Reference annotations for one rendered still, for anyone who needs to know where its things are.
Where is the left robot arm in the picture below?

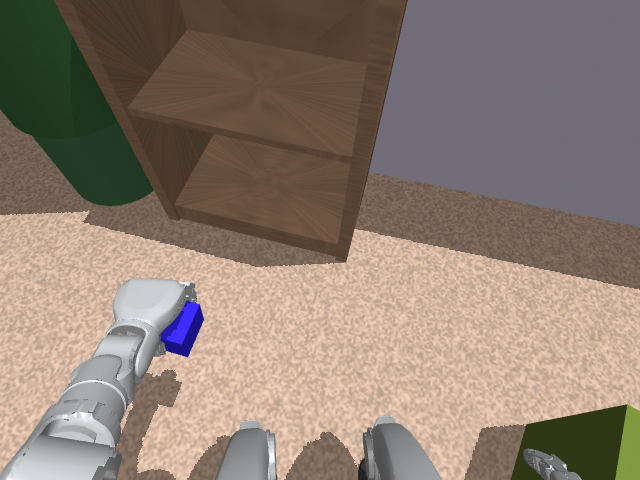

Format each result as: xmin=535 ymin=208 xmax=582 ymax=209
xmin=0 ymin=319 xmax=159 ymax=480

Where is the right robot hand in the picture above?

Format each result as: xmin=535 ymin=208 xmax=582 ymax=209
xmin=523 ymin=449 xmax=582 ymax=480

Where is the potted plant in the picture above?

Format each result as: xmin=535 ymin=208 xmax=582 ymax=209
xmin=0 ymin=0 xmax=154 ymax=206

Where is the bookshelf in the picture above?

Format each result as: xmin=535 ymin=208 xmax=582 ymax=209
xmin=54 ymin=0 xmax=408 ymax=262

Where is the left robot hand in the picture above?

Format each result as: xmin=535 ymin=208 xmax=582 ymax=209
xmin=113 ymin=278 xmax=197 ymax=357

